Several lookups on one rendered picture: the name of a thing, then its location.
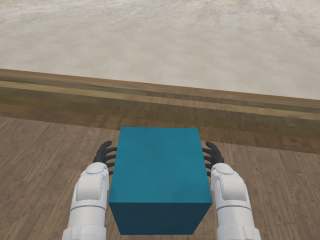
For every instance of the robot left forearm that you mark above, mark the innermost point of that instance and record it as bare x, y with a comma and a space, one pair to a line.
88, 206

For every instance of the robot right forearm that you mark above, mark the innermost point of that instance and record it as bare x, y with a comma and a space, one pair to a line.
233, 206

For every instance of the left robot hand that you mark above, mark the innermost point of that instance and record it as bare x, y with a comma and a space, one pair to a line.
101, 155

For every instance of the carton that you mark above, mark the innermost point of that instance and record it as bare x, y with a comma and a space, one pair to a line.
159, 184

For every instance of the right robot hand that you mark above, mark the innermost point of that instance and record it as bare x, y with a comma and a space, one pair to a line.
216, 156

